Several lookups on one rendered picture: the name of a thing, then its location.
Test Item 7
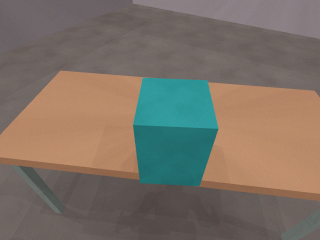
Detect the carton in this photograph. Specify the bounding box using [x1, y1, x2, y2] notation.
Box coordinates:
[133, 77, 219, 186]

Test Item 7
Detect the table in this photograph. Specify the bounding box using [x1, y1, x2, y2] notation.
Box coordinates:
[0, 70, 320, 240]

